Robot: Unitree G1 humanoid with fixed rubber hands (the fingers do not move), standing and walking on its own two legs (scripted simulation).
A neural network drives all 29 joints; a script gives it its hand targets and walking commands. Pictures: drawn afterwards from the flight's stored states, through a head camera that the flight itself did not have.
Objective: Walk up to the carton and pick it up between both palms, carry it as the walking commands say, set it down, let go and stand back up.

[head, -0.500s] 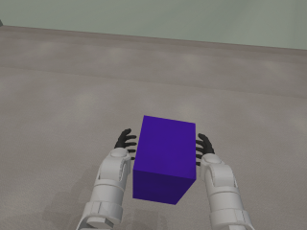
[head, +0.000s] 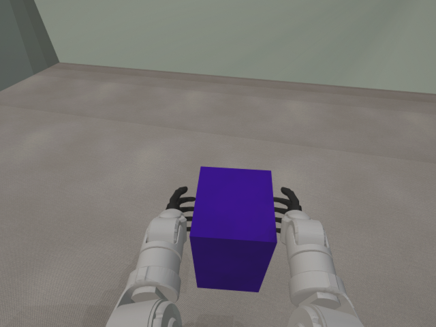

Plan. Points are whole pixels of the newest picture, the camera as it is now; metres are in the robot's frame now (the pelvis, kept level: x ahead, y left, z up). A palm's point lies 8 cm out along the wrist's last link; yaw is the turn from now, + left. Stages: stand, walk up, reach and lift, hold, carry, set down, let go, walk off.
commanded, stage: set down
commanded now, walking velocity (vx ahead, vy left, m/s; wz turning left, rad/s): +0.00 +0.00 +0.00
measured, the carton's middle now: (231, 233) +0.33 -0.02 -0.02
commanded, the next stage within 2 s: none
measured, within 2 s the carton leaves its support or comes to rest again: neither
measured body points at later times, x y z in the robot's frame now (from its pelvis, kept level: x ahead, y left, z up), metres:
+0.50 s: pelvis +0.00 +0.02 -0.01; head +0.05 +0.01 +0.43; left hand +0.35 +0.11 -0.04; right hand +0.33 -0.13 -0.04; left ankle +0.04 +0.13 -0.73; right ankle +0.07 -0.12 -0.73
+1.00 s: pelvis -0.02 +0.01 -0.06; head +0.13 +0.01 +0.36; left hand +0.37 +0.10 -0.13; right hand +0.33 -0.14 -0.14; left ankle +0.04 +0.13 -0.73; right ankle +0.07 -0.12 -0.73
